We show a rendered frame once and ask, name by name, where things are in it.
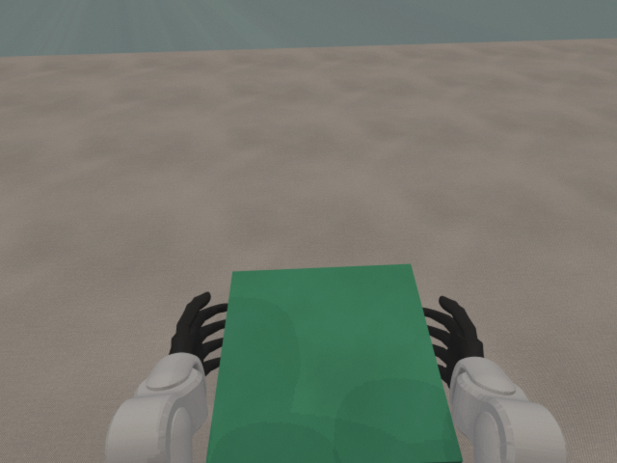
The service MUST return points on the robot right forearm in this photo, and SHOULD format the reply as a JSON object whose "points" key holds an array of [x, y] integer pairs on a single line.
{"points": [[499, 420]]}

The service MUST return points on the robot left forearm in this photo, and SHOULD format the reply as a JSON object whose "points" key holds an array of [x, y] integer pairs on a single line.
{"points": [[157, 425]]}

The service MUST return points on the left robot hand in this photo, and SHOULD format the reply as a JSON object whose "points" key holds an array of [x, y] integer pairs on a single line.
{"points": [[190, 335]]}

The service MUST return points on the carton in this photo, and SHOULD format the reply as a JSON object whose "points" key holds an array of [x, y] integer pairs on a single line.
{"points": [[329, 365]]}

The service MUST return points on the right robot hand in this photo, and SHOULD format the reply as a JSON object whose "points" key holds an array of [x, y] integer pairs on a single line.
{"points": [[461, 341]]}

